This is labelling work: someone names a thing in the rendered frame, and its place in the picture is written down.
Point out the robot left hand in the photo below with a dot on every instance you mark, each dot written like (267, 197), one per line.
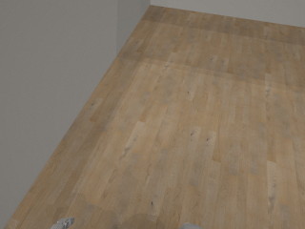
(63, 223)

